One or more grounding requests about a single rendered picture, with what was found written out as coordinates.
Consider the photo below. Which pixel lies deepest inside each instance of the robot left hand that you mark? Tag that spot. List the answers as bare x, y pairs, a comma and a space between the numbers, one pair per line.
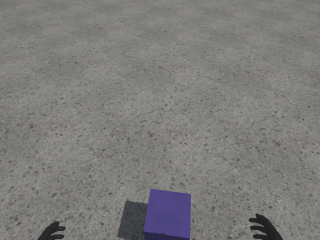
52, 228

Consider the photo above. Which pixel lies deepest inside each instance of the carton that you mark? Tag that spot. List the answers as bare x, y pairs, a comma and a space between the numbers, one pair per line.
168, 216

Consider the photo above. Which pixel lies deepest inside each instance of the robot right hand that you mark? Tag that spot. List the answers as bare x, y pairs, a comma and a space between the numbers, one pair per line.
268, 229

